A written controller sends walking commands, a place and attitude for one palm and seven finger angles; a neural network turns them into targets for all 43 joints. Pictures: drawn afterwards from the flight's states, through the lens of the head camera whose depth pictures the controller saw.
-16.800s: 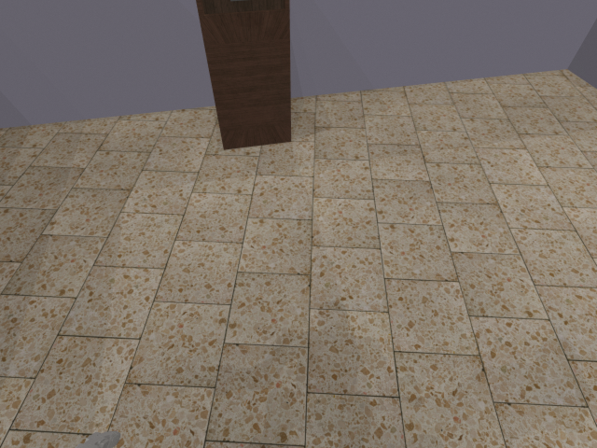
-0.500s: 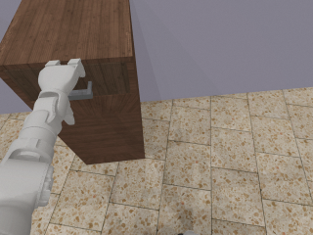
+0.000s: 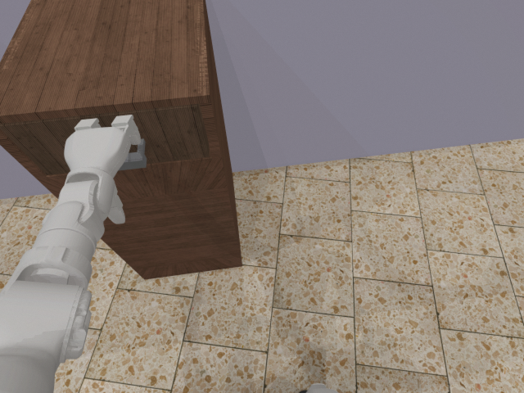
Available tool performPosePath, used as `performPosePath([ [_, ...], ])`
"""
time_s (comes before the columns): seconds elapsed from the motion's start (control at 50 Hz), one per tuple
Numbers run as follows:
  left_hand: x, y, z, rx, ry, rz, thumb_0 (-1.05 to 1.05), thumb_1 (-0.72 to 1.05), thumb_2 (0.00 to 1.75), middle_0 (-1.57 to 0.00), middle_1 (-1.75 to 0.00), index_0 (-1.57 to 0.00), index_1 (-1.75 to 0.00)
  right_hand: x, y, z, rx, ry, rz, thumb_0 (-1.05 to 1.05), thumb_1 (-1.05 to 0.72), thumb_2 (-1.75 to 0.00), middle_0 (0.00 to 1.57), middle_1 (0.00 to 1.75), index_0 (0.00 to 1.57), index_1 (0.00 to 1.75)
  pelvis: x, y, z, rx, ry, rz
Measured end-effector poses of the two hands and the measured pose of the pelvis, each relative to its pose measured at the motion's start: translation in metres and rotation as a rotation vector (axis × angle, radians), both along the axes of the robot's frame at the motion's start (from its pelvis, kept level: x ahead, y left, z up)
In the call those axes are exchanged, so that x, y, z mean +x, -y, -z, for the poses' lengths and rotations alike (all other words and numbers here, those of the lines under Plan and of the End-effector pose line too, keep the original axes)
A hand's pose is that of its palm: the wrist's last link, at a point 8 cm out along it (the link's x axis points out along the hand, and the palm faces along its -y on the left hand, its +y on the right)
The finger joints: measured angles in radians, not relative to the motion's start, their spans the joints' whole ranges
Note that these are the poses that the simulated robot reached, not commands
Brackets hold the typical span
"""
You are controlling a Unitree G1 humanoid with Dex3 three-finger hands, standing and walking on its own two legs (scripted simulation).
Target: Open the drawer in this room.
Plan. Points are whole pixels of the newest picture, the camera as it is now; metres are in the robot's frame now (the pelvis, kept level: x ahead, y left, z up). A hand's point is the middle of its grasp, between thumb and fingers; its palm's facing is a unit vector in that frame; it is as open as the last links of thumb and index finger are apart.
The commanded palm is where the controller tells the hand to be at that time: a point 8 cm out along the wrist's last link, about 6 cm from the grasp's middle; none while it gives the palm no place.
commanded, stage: lower the fingers behind the handle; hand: left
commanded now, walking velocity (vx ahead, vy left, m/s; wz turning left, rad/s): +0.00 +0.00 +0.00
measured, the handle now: (114, 154) +0.53 +0.25 +0.01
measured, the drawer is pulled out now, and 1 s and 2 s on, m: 0.00 0.00 0.00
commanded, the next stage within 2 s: close the thumb around the handle in 1.24 s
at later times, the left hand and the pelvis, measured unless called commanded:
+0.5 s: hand (113, 179) +0.47 +0.25 +0.01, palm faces -0.07 -0.01 -1.00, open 13.8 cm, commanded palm +0.46 +0.24 +0.06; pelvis -0.01 +0.01 -0.01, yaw +0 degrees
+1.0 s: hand (119, 183) +0.48 +0.25 -0.02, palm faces -0.07 -0.01 -1.00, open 13.8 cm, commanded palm +0.47 +0.24 +0.04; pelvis -0.01 +0.01 -0.03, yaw +0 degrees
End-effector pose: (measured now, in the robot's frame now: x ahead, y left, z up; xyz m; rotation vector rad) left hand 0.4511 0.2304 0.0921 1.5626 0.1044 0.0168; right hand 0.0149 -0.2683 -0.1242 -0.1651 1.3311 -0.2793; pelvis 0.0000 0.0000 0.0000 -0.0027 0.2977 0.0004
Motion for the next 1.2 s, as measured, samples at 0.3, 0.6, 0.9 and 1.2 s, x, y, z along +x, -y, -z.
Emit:
performPosePath([
  [0.3, 0.0, -0.01, 0.017, -0.014, -0.012, 0.004, 0.0, -0.49, 0.3, -0.32, -1.2, -0.32, -1.21, -0.01, 0.011, -0.001, -0.051, -0.032, -0.009, 0.01, -0.9, -0.9, 0.2, 0.29, 0.2, 0.3, -0.004, 0.0, 0.007, -0.006, -0.035, -0.012],
  [0.6, 0.003, -0.014, 0.035, -0.001, -0.029, -0.014, 0.0, -0.49, 0.3, -0.32, -1.2, -0.31, -1.22, -0.028, -0.01, 0.01, -0.007, -0.08, 0.005, 0.01, -0.9, -0.9, 0.2, 0.29, 0.2, 0.3, -0.006, -0.009, 0.015, -0.014, -0.066, -0.009],
  [0.9, 0.01, -0.015, 0.054, -0.002, 0.002, -0.012, 0.0, -0.49, 0.3, -0.31, -1.2, -0.32, -1.21, -0.035, -0.013, 0.018, -0.015, -0.11, -0.003, 0.01, -0.9, -0.9, 0.21, 0.29, 0.2, 0.3, -0.009, -0.013, 0.027, -0.024, -0.107, -0.014],
  [1.2, 0.013, -0.015, 0.053, -0.004, -0.028, -0.012, 0.0, -0.49, 0.3, -0.31, -1.21, -0.32, -1.21, -0.035, -0.012, 0.016, -0.02, -0.101, 0.005, 0.01, -0.9, -0.9, 0.2, 0.29, 0.2, 0.3, -0.009, -0.013, 0.026, -0.022, -0.104, -0.006],
])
